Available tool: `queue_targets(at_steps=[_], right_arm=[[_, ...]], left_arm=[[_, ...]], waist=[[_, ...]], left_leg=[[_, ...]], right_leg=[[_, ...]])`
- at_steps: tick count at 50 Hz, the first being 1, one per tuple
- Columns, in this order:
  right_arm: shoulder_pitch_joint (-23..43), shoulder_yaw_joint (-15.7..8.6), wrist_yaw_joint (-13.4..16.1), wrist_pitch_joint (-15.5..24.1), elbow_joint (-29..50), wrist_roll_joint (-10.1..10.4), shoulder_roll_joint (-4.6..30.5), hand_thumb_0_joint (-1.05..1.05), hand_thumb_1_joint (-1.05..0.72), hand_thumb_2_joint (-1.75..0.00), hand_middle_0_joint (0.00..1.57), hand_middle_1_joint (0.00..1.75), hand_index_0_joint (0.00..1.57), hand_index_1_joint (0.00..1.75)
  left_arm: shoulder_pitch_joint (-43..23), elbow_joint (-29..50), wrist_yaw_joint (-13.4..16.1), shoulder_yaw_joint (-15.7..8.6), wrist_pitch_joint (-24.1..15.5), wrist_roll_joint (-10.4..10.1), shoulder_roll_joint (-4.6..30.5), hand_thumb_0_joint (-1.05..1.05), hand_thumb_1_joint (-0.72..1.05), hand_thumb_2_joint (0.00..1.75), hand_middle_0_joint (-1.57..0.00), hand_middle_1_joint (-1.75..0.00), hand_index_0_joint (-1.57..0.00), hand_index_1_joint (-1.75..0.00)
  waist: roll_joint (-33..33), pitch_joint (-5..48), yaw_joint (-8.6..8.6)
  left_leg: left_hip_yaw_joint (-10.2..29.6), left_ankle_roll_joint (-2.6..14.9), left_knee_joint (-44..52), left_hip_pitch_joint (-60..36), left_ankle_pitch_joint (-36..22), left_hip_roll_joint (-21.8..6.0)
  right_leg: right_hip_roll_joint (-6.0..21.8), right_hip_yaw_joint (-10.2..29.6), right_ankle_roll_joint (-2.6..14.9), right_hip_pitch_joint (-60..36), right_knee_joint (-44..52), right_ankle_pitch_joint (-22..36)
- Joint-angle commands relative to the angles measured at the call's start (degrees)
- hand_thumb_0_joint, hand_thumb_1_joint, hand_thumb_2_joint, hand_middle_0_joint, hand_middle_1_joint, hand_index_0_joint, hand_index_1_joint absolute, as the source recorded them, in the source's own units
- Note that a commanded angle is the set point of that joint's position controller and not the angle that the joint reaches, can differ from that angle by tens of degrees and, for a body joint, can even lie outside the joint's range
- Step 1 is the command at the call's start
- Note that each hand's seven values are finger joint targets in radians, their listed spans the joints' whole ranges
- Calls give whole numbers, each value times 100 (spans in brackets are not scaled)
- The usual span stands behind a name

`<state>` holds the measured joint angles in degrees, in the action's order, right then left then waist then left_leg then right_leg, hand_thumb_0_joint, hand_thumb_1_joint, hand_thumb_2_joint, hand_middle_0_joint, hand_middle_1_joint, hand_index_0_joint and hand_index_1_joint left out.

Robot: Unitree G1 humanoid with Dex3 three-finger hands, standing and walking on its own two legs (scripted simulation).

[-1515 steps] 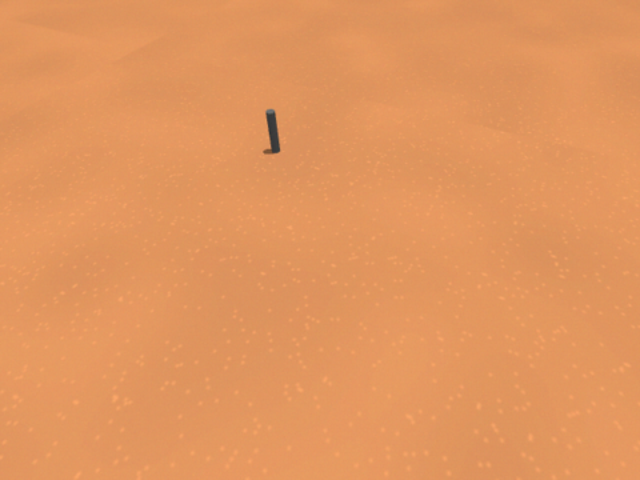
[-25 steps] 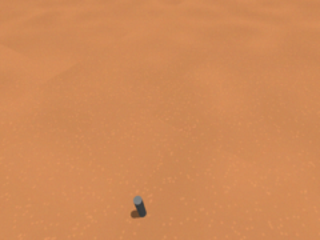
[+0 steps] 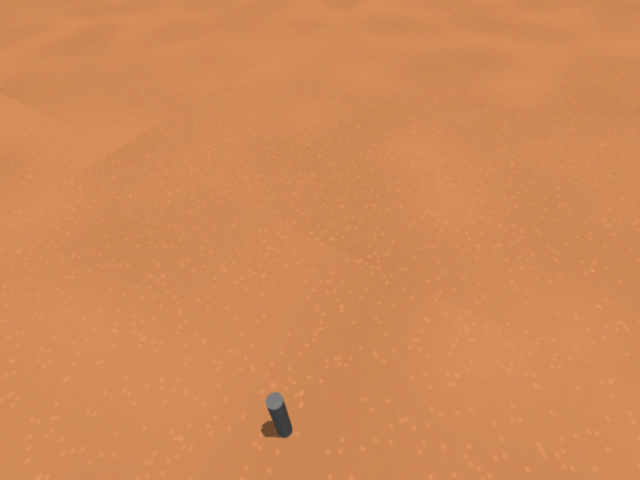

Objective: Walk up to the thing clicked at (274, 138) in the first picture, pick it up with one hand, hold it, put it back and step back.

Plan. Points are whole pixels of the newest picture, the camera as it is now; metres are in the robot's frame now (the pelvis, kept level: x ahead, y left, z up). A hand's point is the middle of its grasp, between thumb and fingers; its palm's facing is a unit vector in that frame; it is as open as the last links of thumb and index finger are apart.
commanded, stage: stand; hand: left
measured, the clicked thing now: (280, 416) +0.42 +0.17 -0.66
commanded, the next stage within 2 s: step back in 0.56 s
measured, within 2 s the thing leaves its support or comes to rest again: neither
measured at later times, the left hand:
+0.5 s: hand out of the picture +0.07 +0.24 -0.16, palm faces -0.01 -0.94 -0.34, open 7.4 cm
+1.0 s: hand out of the picture +0.10 +0.31 -0.18, palm faces -0.02 -0.94 -0.35, open 7.4 cm
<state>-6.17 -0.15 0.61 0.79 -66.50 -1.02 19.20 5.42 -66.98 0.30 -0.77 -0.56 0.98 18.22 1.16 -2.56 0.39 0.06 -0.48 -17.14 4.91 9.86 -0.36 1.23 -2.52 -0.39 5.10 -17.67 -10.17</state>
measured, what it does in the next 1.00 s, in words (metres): steps on the spot: left foot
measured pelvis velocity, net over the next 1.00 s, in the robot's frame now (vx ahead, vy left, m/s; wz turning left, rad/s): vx -0.06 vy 0.05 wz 0.02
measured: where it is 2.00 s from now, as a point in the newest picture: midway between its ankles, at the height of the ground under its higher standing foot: outside the picture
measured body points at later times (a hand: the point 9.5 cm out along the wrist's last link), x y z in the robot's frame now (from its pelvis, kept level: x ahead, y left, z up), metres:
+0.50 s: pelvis +0.00 +0.00 +0.00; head +0.01 -0.01 +0.45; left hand +0.07 +0.29 -0.13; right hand +0.07 -0.30 -0.14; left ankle +0.00 +0.12 -0.75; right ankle +0.00 -0.12 -0.75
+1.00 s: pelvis -0.06 +0.05 -0.02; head +0.02 +0.08 +0.42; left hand +0.10 +0.36 -0.16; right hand -0.01 -0.27 -0.13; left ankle -0.07 +0.14 -0.75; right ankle -0.06 -0.11 -0.69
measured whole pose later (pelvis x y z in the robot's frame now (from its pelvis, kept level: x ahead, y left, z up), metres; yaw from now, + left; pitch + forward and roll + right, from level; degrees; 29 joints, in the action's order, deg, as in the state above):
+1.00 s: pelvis -0.06 +0.05 -0.02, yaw +1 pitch +0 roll -2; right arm -9.2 -2.9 -0.1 -1.7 -55.0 -1.7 20.5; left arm -1.1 -51.8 1.6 -4.0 3.8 0.3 22.9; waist -2.4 -12.1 -2.5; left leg 1.9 3.0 -35.8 16.1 19.1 1.5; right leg -5.6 8.9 1.2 27.1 -59.5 -31.4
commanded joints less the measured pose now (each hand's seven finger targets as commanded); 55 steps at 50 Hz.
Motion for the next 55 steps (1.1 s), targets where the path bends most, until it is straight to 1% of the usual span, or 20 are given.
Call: queue_targets(at_steps=[1, 14, 21, 27, 28, 29, 33, 36, 37, 40, 41, 42, 43, 44, 45, 46, 48, 50, 51, 55], right_arm=[[212, -204, 67, 95, 336, 6, 1144, 0, -90, -90, 20, 30, 20, 30], [136, -193, 26, 84, 324, 9, 1127, 0, -90, -90, 20, 30, 20, 30], [178, -198, 39, 110, 363, 20, 1170, 0, -90, -90, 20, 30, 20, 30], [140, -171, 38, 100, 327, 22, 1169, 0, -90, -90, 20, 30, 20, 30], [358, -319, -2, -1, 552, 87, 1506, 0, -90, -90, 20, 30, 20, 30], [237, -325, 4, -39, 640, 134, 1420, 0, -90, -90, 20, 30, 20, 30], [-17, -403, -26, -152, 862, 155, 1323, 0, -90, -90, 20, 30, 20, 30], [-243, -492, -88, -301, 1056, 93, 1315, 0, -90, -90, 20, 30, 20, 30], [-466, -495, -112, -336, 1095, 76, 1279, 0, -90, -90, 20, 30, 20, 30], [-673, -560, -133, -291, 1173, 124, 1309, 0, -90, -90, 20, 30, 20, 30], [-763, -573, -112, -241, 1200, 99, 1306, 0, -90, -90, 20, 30, 20, 30], [-540, -607, -79, -183, 1274, 34, 1490, 0, -90, -90, 20, 30, 20, 30], [-399, -700, -43, -150, 1377, -53, 1833, 0, -90, -90, 20, 30, 20, 30], [-487, -730, -20, -118, 1411, -106, 1973, 0, -90, -90, 20, 30, 20, 30], [-531, -724, 7, -101, 1444, -103, 1940, 0, -90, -90, 20, 30, 20, 30], [-442, -723, 25, -94, 1571, -70, 2031, 0, -90, -90, 20, 30, 20, 30], [-33, -717, 92, -96, 1751, -81, 1893, 0, -90, -90, 20, 30, 20, 30], [111, -658, 147, -92, 1847, -108, 1675, 0, -90, -90, 20, 30, 20, 30], [-24, -636, 159, -87, 1857, -79, 1564, 0, -90, -90, 20, 30, 20, 30], [-567, -673, 207, -103, 1865, -19, 1473, 0, -90, -90, 20, 30, 20, 30]], left_arm=[[-205, 290, 97, -183, -125, -20, 1218, 0, 90, 90, -20, -30, -20, -30], [-194, 333, 69, -196, -144, -25, 1276, 0, 90, 90, -20, -30, -20, -30], [-164, 376, 75, -187, -163, -34, 1286, 0, 90, 90, -20, -30, -20, -30], [-159, 384, 71, -175, -156, -56, 1290, 0, 90, 90, -20, -30, -20, -30], [-115, 540, 81, -458, -92, -168, 1713, 0, 90, 90, -20, -30, -20, -30], [-46, 619, 107, -480, -69, -173, 1713, 0, 90, 90, -20, -30, -20, -30], [-220, 1016, 108, -568, 16, -136, 1759, 0, 90, 90, -20, -30, -20, -30], [-583, 1419, 116, -618, 55, 14, 1856, 0, 90, 90, -20, -30, -20, -30], [-698, 1537, 114, -631, 69, 57, 1893, 0, 90, 90, -20, -30, -20, -30], [-969, 1756, 108, -574, 124, 59, 1693, 0, 90, 90, -20, -30, -20, -30], [-973, 1817, 104, -540, 162, 35, 1676, 0, 90, 90, -20, -30, -20, -30], [-756, 1835, 85, -514, 214, -43, 1520, 0, 90, 90, -20, -30, -20, -30], [-668, 1919, 109, -482, 253, -123, 1318, 0, 90, 90, -20, -30, -20, -30], [-621, 1914, 151, -482, 317, -110, 1213, 0, 90, 90, -20, -30, -20, -30], [-365, 1886, 183, -478, 366, -68, 1245, 0, 90, 90, -20, -30, -20, -30], [-366, 1883, 208, -463, 358, -74, 1197, 0, 90, 90, -20, -30, -20, -30], [-417, 1827, 241, -513, 363, -78, 1362, 0, 90, 90, -20, -30, -20, -30], [-97, 1820, 219, -507, 373, -133, 1409, 0, 90, 90, -20, -30, -20, -30], [-56, 1850, 205, -524, 356, -91, 1425, 0, 90, 90, -20, -30, -20, -30], [-199, 2070, 182, -533, 250, -27, 1369, 0, 90, 90, -20, -30, -20, -30]], waist=[[-135, 391, 8], [-113, 292, -29], [-121, 562, -22], [-144, 452, -20], [-218, -210, -31], [-300, 31, -75], [-625, 502, -168], [-1221, 559, -194], [-1289, 538, -275], [-1137, 616, -354], [-986, 617, -422], [-54, 543, -267], [843, 513, -219], [1010, 446, -224], [528, 525, -164], [838, 603, -273], [827, 593, -164], [762, 577, 61], [699, 636, 1], [568, 714, -282]], left_leg=[[507, 124, 258, 59, -942, -678], [503, 117, 321, 147, -426, -656], [499, 121, 206, -60, -1122, -718], [483, 108, 230, -17, -1095, -715], [537, 276, -485, 515, -1821, -569], [415, 299, -740, 544, -1974, -530], [134, 254, -1747, 654, -932, -83], [247, 304, -3285, 857, 1801, 257], [359, 336, -3373, 837, 1957, 153], [298, 345, -2599, 886, 1288, 66], [238, 327, -1585, 917, 316, -29], [746, 369, -831, 887, -1518, -438], [1750, 591, -600, 493, -3048, -1038], [2382, 984, -543, 44, -3656, -1511], [2087, 1185, -817, 29, -4236, -1630], [2361, 1236, -784, 160, -4357, -1774], [1915, 1307, -906, 230, -3777, -1568], [1284, 1030, -1088, -30, -3444, -1121], [1282, 960, -1131, -251, -3437, -1057], [1442, 1157, -1311, -1099, -3572, -1187]], right_leg=[[674, 539, 99, -141, 228, 893], [651, 611, 106, 15, 369, 351], [708, 584, 147, -213, 193, 1202], [702, 597, 126, -178, 234, 1172], [645, 678, 172, 225, -220, 2149], [704, 666, 277, 66, -379, 2477], [1245, 1115, 879, 251, -323, 2302], [1950, 1615, 1480, 829, -259, 2193], [2008, 1534, 1512, 1038, -372, 2061], [1539, 1021, 1133, 860, -1021, 2019], [1289, 862, 852, 611, -1429, 1854], [657, 437, 534, 717, -2119, 1309], [-211, 303, 258, 1430, -2992, 151], [-709, 748, 235, 2182, -3601, -2312], [-642, 1053, 212, 2146, -4185, -2704], [-742, 1251, 204, 2214, -4520, -2782], [-699, 1505, 225, 2246, -5029, -2333], [-739, 1401, 186, 2493, -5090, -1803], [-740, 1299, 126, 2503, -5067, -1717], [-571, 1058, -73, 2586, -3878, -1809]])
